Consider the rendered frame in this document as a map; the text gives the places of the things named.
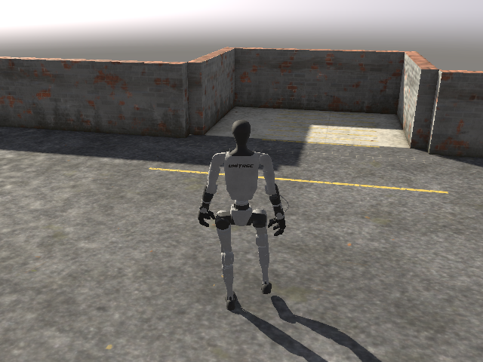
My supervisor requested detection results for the left robot upper arm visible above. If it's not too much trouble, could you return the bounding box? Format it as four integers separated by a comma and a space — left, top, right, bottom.
206, 152, 226, 194

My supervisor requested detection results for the right robot thigh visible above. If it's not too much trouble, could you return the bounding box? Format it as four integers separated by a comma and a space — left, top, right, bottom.
251, 209, 267, 247

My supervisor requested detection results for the right robot hand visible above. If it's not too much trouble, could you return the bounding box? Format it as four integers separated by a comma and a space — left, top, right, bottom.
268, 217, 286, 236

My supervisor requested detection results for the robot left foot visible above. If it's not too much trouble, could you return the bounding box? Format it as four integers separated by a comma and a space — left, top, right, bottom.
225, 291, 236, 311

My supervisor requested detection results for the right robot upper arm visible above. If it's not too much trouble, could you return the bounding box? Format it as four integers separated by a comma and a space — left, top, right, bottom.
257, 152, 277, 195

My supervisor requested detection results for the left robot hand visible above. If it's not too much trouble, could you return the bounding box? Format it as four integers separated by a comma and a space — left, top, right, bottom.
198, 211, 215, 227

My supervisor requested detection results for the robot right forearm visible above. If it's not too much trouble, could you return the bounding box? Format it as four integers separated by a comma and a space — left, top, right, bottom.
269, 184, 285, 219

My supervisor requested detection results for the robot left forearm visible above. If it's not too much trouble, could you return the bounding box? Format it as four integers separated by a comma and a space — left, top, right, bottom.
199, 183, 214, 213

